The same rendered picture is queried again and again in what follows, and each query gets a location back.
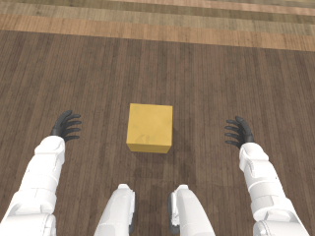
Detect right robot forearm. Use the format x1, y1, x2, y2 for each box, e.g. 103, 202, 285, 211
239, 143, 309, 236

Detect robot left upper arm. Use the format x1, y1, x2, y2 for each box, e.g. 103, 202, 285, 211
0, 212, 56, 236

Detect carton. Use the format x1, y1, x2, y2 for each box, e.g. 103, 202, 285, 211
126, 103, 173, 153

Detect right robot foot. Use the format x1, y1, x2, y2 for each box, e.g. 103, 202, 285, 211
167, 191, 180, 235

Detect left robot hand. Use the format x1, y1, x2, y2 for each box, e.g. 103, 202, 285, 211
49, 109, 82, 143

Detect left robot shin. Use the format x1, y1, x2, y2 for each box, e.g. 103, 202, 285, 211
118, 184, 133, 225

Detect robot right upper arm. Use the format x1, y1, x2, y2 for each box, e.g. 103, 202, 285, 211
253, 219, 308, 236

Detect left robot forearm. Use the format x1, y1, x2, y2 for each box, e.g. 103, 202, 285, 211
0, 136, 65, 228

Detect right robot hand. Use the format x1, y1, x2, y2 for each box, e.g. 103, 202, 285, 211
225, 116, 255, 149

